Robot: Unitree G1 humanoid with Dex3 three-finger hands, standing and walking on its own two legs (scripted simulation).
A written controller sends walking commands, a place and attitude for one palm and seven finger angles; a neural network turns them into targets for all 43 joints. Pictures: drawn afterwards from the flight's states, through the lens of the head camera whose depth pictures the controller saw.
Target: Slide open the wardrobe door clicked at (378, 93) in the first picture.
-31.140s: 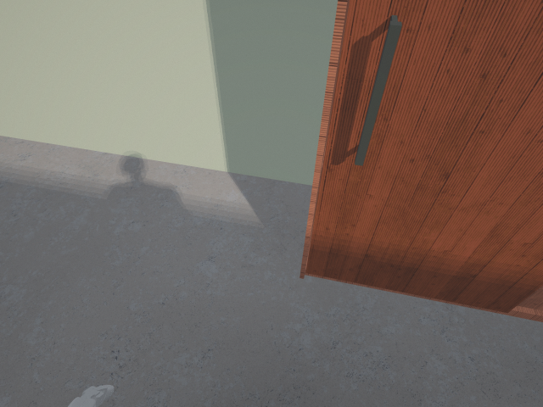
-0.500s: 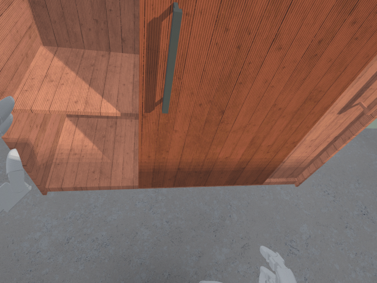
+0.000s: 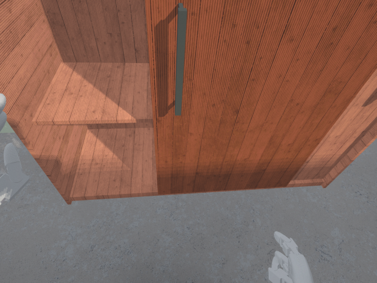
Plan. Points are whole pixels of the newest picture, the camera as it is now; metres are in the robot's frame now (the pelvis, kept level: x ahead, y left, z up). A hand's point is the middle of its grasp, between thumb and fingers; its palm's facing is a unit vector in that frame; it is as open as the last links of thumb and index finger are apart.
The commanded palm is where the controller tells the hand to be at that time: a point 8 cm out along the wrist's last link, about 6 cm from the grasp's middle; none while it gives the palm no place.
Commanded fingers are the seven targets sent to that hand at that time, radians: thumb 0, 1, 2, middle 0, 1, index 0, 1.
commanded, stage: stop stepping back and stand still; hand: left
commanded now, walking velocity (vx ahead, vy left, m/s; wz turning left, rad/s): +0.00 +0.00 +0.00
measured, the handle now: (179, 67) +0.66 +0.06 +0.12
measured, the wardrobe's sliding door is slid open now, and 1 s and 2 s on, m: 0.48 0.48 0.48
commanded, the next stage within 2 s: let the arm hang, fingers relaxed in 0.48 s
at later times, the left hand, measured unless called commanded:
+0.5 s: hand (23, 153) +0.26 +0.27 +0.20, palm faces +0.37 -0.77 -0.52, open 7.4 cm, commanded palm +0.18 +0.31 +0.19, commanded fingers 0.00 0.90 0.90 -0.20 -0.30 -0.20 -0.30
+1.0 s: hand out of the picture +0.00 +0.19 -0.17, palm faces +0.10 -0.98 -0.17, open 7.0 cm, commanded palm none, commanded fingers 0.00 0.90 0.90 -0.20 -0.30 -0.20 -0.30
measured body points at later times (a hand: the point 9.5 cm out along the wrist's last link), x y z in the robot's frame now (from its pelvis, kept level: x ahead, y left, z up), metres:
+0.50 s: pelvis +0.04 +0.01 +0.01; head +0.09 +0.03 +0.46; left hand +0.23 +0.31 +0.22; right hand +0.23 -0.21 -0.06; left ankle +0.02 +0.12 -0.71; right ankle -0.06 -0.09 -0.72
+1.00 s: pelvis +0.00 +0.01 +0.01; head +0.04 +0.04 +0.46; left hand -0.01 +0.24 -0.15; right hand +0.07 -0.23 -0.12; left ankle +0.01 +0.12 -0.72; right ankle -0.04 -0.10 -0.72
